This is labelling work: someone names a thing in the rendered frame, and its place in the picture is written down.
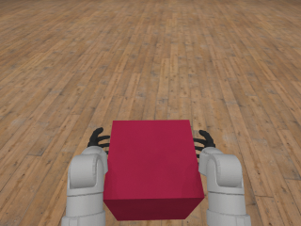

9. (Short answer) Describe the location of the right robot forearm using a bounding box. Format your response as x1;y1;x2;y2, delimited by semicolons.
198;147;251;226

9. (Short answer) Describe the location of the carton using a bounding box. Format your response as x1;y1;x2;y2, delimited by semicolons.
103;120;205;221

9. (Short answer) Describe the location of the right robot hand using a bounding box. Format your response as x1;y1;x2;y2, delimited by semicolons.
193;130;216;165

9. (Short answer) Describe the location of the left robot forearm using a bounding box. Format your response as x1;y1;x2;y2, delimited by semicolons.
61;146;108;226

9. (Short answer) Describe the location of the left robot hand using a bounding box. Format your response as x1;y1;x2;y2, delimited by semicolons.
87;127;110;160

